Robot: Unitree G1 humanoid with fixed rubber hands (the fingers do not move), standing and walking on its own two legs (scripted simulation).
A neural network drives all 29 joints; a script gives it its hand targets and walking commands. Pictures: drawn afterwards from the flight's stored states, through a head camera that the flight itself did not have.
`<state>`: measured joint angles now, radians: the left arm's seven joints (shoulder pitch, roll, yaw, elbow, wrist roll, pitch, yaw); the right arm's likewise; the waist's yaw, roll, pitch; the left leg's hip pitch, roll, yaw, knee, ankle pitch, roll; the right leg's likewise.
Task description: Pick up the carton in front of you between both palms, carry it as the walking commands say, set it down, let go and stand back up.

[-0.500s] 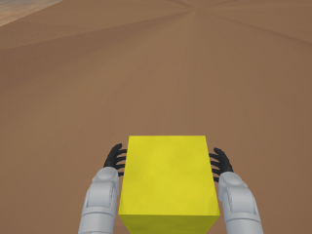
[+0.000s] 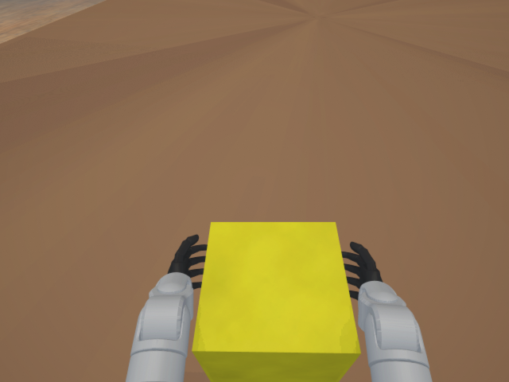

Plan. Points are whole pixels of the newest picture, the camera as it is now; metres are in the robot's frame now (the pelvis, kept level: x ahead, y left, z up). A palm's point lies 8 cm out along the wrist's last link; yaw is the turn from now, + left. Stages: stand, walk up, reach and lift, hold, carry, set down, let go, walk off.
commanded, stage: carry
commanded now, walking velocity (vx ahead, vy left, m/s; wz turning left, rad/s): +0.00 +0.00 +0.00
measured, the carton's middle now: (272, 310) +0.29 +0.00 -0.04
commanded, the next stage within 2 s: hold in 0.26 s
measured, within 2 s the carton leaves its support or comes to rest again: neither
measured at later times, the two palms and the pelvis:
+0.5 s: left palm (198, 280) +0.29 +0.12 +0.04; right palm (391, 307) +0.26 -0.18 +0.04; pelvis -0.01 +0.00 +0.01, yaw -7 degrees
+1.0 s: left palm (206, 311) +0.33 +0.13 -0.14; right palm (350, 321) +0.32 -0.16 -0.14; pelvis -0.05 +0.03 -0.06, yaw -11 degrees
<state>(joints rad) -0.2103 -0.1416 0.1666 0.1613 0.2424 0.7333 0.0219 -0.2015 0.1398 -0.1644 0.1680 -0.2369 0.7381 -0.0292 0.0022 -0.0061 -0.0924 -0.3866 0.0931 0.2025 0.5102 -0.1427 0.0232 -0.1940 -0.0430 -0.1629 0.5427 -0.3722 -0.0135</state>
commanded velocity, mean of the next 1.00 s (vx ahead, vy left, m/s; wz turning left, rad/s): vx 0.00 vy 0.00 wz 0.00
